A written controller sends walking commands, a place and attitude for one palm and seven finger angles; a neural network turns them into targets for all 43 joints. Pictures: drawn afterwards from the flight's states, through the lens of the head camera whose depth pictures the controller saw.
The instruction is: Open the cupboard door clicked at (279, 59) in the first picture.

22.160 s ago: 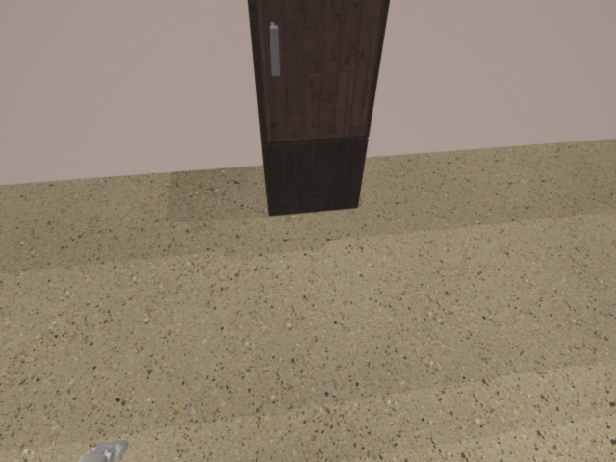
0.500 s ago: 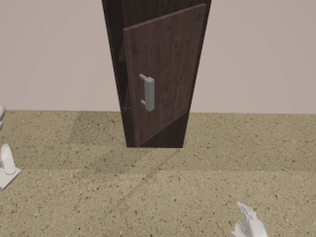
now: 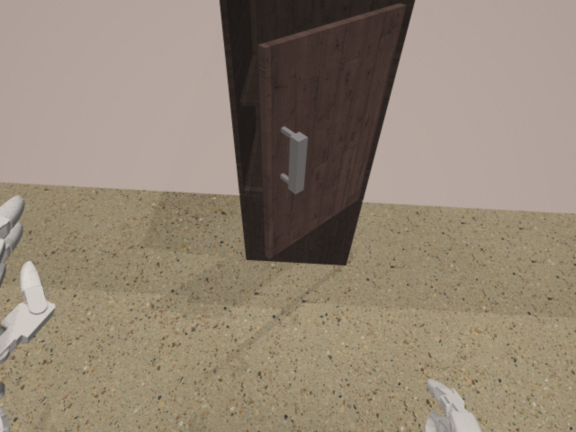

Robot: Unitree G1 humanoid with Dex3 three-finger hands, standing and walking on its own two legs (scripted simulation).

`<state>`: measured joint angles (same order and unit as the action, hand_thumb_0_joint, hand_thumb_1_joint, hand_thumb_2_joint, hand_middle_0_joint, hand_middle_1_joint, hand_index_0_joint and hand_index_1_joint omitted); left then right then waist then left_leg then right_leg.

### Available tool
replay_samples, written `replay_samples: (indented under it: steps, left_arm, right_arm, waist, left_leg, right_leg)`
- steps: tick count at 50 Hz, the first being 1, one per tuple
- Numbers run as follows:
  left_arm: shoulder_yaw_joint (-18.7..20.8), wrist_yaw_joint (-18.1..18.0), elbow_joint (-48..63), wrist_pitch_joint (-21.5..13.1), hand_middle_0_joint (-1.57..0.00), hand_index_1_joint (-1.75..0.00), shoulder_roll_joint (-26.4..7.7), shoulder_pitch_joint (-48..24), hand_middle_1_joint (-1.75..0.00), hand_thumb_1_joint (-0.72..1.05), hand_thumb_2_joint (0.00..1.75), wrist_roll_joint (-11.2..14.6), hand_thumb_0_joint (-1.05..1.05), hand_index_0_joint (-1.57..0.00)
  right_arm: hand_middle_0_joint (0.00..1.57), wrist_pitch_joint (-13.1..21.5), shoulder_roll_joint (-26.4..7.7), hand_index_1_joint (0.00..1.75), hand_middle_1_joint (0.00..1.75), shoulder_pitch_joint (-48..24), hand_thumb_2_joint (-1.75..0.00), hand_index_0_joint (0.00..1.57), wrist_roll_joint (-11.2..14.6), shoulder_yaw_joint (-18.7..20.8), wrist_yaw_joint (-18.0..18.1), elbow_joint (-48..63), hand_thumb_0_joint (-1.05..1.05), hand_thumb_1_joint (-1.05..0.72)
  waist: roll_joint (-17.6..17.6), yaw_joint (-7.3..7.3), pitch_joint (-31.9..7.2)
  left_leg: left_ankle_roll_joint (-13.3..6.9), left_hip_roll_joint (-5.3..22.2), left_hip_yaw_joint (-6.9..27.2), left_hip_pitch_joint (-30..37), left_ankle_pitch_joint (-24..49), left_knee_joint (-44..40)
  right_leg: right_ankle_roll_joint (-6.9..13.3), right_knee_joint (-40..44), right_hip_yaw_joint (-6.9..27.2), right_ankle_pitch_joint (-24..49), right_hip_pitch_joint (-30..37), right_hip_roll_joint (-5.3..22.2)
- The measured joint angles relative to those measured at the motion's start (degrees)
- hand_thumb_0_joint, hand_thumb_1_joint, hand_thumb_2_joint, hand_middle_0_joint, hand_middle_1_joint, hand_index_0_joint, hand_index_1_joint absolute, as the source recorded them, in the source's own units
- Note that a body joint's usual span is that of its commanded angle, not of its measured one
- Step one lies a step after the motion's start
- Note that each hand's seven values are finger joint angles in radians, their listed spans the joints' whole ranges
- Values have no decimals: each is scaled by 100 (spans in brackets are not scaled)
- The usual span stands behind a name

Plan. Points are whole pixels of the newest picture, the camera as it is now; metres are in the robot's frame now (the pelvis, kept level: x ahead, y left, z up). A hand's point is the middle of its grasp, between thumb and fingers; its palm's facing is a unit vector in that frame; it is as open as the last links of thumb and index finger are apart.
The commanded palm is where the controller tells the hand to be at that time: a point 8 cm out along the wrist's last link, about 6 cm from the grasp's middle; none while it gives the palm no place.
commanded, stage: let the arm hang, fingers relaxed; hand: left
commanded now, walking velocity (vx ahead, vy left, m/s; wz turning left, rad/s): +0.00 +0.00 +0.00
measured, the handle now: (290, 160) +0.65 +0.04 +0.01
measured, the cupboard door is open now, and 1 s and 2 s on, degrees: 44 44 44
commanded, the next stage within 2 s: look to check the result in 1.14 s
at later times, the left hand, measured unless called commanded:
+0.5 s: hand out of the picture +0.01 +0.18 -0.18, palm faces +0.02 -0.98 -0.21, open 7.2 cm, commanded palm none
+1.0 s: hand out of the picture +0.08 +0.23 -0.15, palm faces +0.04 -0.94 -0.33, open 7.4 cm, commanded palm none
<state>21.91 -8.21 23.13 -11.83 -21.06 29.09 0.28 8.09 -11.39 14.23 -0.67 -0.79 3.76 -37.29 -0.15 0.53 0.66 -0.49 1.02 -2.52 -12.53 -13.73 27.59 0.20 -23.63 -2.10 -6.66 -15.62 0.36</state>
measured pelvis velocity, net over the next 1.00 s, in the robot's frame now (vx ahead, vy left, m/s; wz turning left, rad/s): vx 0.02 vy -0.01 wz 0.05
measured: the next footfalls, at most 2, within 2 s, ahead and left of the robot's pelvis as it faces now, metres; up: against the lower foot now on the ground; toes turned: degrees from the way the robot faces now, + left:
none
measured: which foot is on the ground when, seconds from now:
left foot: down 0.00-1.00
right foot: down 0.00-1.00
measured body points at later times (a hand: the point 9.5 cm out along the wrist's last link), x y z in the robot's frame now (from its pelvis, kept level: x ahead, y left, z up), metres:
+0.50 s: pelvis -0.01 -0.02 +0.00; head +0.02 -0.01 +0.44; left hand +0.01 +0.23 -0.16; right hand +0.01 -0.30 -0.14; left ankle +0.01 +0.11 -0.74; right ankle +0.07 -0.12 -0.74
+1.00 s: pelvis +0.02 -0.01 +0.01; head +0.03 -0.03 +0.45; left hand +0.08 +0.28 -0.12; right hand +0.07 -0.28 -0.15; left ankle +0.01 +0.11 -0.74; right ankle +0.07 -0.12 -0.74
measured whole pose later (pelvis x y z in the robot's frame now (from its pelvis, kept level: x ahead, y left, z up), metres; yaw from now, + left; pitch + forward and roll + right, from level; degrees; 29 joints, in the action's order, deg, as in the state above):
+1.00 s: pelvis +0.02 -0.01 +0.01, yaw +3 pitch -2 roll +1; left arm 1.1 -0.1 -64.1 -0.6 -17.1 6.2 -0.7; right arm -0.2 -16.0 9.8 -1.5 0.8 0.0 -64.0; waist 1.2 -0.2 3.0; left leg 0.3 -0.2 -0.1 -7.8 -11.2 21.1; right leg 1.2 -22.2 -3.8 -7.9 -12.2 1.2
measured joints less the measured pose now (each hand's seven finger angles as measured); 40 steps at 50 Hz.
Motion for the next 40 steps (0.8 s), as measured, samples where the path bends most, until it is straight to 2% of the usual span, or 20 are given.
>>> replay_samples:
  steps: [2,3,4,6,8,10,14,17,19,25,33,40]
  left_arm:
    - [7,3,0,9,-21,-30,-35,53,-30,88,90,9,2,-21]
    - [-126,56,-294,-101,-21,-30,-97,-62,-30,88,90,-11,1,-21]
    - [-361,204,-819,-50,-20,-30,-157,-321,-30,89,90,-60,1,-21]
    - [-860,507,-2102,442,-20,-30,-152,-867,-30,89,90,-132,1,-20]
    - [-1280,693,-3435,930,-20,-30,-25,-1266,-30,89,90,-186,1,-20]
    - [-1637,805,-4581,1239,-20,-30,172,-1483,-30,90,90,-232,1,-20]
    - [-2159,914,-6122,1439,-20,-30,569,-1575,-30,90,90,-239,1,-20]
    - [-2361,929,-6901,1463,-20,-30,809,-1572,-30,90,90,-192,2,-20]
    - [-2366,892,-7289,1442,-20,-30,904,-1557,-30,91,90,-160,1,-21]
    - [-2202,858,-8071,1337,-21,-30,700,-1540,-30,93,90,-122,1,-21]
    - [-2031,813,-8630,1280,-20,-30,384,-1647,-30,91,90,-106,1,-21]
    - [-2006,798,-8735,1206,-20,-30,284,-1922,-30,90,90,-94,1,-20]
  right_arm:
    - [20,-10,-26,30,30,-3,-90,20,8,28,17,22,1,-90]
    - [20,137,-79,30,30,-23,-90,20,25,85,-68,-122,1,-90]
    - [20,158,-181,30,30,-81,-90,20,22,136,-183,-317,1,-90]
    - [20,-97,-415,30,30,-279,-90,20,-6,167,-346,-658,1,-90]
    - [20,-349,-568,30,30,-482,-90,20,-49,184,-411,-898,1,-90]
    - [20,-509,-637,30,30,-599,-90,20,-79,194,-431,-1052,1,-90]
    - [20,-715,-610,30,30,-509,-90,20,-77,189,-443,-1294,1,-90]
    - [20,-839,-560,30,30,-320,-90,20,-91,168,-433,-1570,1,-90]
    - [20,-910,-525,30,30,-188,-90,20,-95,159,-424,-1772,1,-91]
    - [20,-1013,-421,30,30,99,-90,20,-98,176,-381,-2260,1,-91]
    - [20,-969,-343,30,30,120,-90,20,-98,207,-363,-2519,1,-91]
    - [20,-889,-332,30,30,-62,-90,20,-89,180,-372,-2621,0,-90]
  waist:
    - [-14,-39,15]
    - [22,-62,-28]
    - [77,-58,-75]
    - [195,-58,-119]
    - [267,-132,-76]
    - [290,-207,52]
    - [89,-297,314]
    - [-116,-273,454]
    - [-194,-221,503]
    - [-174,-75,473]
    - [77,-47,321]
    - [183,-40,250]
  left_leg:
    - [-7,-11,-15,7,22,-51]
    - [-14,-28,19,-92,15,8]
    - [-26,-68,60,-209,-4,105]
    - [-64,-159,73,-382,-52,273]
    - [-98,-242,37,-492,-107,421]
    - [-98,-258,-5,-501,-155,514]
    - [-20,-218,22,-414,-161,531]
    - [33,-177,103,-320,-111,453]
    - [62,-131,161,-267,-68,376]
    - [108,-40,289,-147,61,127]
    - [90,-46,303,24,142,-124]
    - [80,-102,270,228,199,-351]
  right_leg:
    - [-8,29,16,16,-8,9]
    - [-11,-35,-25,-13,-87,35]
    - [-20,-161,-65,-66,-197,84]
    - [-16,-491,-65,-221,-434,179]
    - [20,-830,26,-360,-643,236]
    - [-28,-1012,83,-445,-708,252]
    - [38,-1074,56,-487,-637,215]
    - [91,-961,-30,-449,-501,178]
    - [114,-807,-92,-380,-396,133]
    - [176,-355,-230,-184,-146,34]
    - [173,-81,-233,-109,43,24]
    - [119,4,-195,-104,176,76]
